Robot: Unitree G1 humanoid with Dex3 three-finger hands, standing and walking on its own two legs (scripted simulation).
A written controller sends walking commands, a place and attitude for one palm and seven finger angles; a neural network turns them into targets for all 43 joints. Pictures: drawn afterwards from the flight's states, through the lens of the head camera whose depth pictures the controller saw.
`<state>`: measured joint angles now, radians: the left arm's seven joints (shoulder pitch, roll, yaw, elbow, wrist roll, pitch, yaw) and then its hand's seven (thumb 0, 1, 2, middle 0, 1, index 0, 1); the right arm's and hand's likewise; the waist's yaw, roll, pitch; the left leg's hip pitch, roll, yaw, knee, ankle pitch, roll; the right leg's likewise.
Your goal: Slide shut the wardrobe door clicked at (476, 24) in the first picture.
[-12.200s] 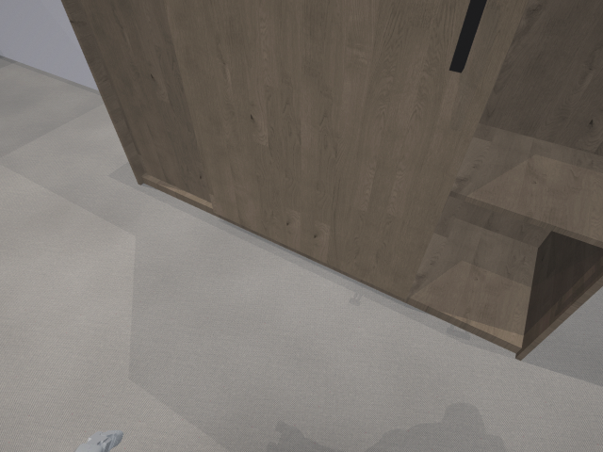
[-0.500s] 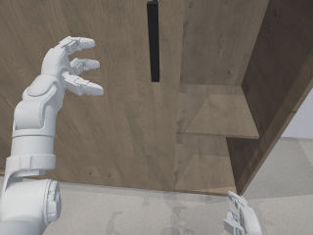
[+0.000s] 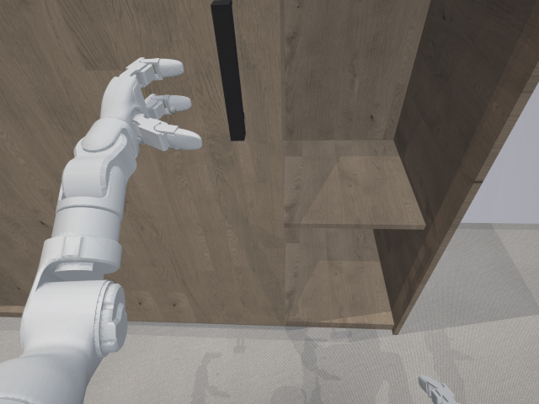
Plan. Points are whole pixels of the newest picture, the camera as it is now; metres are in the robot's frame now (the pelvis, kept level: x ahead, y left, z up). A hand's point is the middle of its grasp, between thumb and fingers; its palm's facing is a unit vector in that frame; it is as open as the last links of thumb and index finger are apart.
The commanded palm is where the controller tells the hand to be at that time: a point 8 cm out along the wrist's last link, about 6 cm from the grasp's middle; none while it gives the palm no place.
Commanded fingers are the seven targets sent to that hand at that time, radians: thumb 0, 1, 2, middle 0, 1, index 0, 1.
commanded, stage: move the hooked fingers beside the handle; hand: left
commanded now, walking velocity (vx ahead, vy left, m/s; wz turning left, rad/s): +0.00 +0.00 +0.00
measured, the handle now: (233, 73) +0.54 +0.07 +0.26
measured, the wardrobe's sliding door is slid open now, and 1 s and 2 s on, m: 0.41 0.41 0.41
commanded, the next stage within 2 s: none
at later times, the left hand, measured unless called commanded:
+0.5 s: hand (182, 112) +0.45 +0.14 +0.24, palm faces +0.00 -1.00 -0.01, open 14.0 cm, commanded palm +0.43 +0.19 +0.25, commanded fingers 0.00 -0.50 0.30 -0.30 -1.20 -0.30 -1.20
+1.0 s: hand (183, 94) +0.47 +0.14 +0.26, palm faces +0.01 -1.00 -0.03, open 14.0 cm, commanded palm +0.45 +0.19 +0.25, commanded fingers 0.00 -0.50 0.30 -0.30 -1.20 -0.30 -1.20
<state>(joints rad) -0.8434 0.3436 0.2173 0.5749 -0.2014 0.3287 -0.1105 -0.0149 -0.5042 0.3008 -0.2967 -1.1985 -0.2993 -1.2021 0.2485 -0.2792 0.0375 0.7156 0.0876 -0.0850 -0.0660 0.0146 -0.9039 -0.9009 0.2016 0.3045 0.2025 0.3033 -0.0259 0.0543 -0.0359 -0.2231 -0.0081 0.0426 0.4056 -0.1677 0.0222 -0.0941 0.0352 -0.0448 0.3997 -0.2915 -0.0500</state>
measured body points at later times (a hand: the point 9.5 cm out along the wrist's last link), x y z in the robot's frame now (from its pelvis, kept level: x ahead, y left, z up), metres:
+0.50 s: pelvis +0.01 +0.00 +0.00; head +0.00 -0.03 +0.45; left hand +0.45 +0.19 +0.25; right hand +0.12 -0.27 -0.12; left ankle +0.03 +0.11 -0.74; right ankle -0.05 -0.08 -0.74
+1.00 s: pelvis +0.00 +0.01 +0.00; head +0.01 -0.01 +0.45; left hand +0.46 +0.19 +0.27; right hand +0.09 -0.25 -0.12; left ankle +0.03 +0.11 -0.74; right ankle -0.05 -0.08 -0.74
